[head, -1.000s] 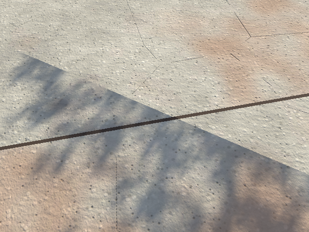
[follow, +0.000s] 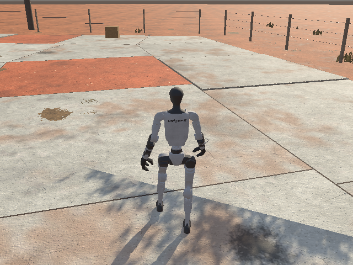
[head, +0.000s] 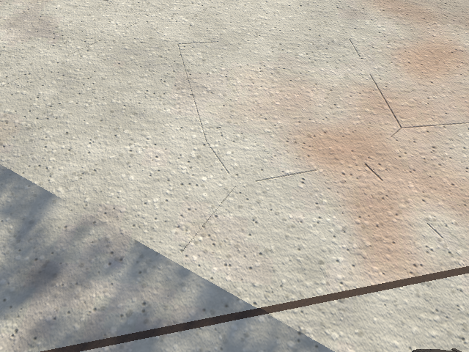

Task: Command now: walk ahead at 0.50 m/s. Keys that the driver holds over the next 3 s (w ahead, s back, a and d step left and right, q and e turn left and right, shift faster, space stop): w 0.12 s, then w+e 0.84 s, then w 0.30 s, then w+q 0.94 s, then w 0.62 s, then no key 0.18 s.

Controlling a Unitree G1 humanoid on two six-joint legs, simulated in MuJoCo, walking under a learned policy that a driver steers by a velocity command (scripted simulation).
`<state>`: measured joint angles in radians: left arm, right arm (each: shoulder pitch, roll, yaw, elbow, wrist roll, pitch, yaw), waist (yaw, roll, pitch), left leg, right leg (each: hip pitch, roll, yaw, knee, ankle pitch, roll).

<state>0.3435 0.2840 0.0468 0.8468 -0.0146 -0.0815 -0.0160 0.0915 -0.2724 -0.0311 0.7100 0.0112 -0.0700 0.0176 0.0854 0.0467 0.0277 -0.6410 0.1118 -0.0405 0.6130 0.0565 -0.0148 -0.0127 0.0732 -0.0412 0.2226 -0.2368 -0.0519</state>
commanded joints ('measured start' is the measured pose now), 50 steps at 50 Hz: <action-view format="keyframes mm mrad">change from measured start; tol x32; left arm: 1 31 184 45 -23 -8 6 9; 28 -343 33 11 -215 -6 32 -42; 34 110 263 115 -142 -13 57 -9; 50 -7 165 67 -173 -7 29 31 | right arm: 1 -116 -75 -16 -101 6 -23 17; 8 376 -236 -84 1 -14 -15 4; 50 -120 -77 -27 -75 -10 -41 -3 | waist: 1 -1 -98 42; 8 -200 216 -430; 17 -77 24 -2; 35 -36 -322 -373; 50 -10 -127 -26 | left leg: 1 15 -29 16 -72 -23 25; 6 557 -48 30 -114 -93 137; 8 1045 300 -667 -269 -340 327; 15 473 140 -87 -473 -124 211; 27 720 167 198 -454 112 170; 32 765 161 259 -72 723 116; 33 643 119 279 155 634 79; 35 -33 -177 86 794 -656 -14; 36 -146 -118 -69 823 -613 12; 50 142 -85 4 -33 61 -60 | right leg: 1 3 -306 142 -32 268 -149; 6 -64 -230 63 437 561 -59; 8 -651 -17 132 1011 -337 26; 9 -742 -73 187 1089 -303 11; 28 -717 -158 19 405 219 4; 33 -148 -1 -57 316 108 -123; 35 424 -404 838 152 -46 -407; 50 -229 -164 292 30 197 -170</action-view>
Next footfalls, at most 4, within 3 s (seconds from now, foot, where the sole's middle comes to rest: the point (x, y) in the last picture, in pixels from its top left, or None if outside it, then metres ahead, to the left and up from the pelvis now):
0.12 left None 0.25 0.14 -0.78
0.66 right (308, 340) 0.52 -0.12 -0.78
1.14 left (283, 233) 0.86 -0.04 -0.78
1.64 right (379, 215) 0.96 -0.37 -0.78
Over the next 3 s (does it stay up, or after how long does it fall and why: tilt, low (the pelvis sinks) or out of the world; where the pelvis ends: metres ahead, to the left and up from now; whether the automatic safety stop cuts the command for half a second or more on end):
stays up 1.59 -0.29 0.00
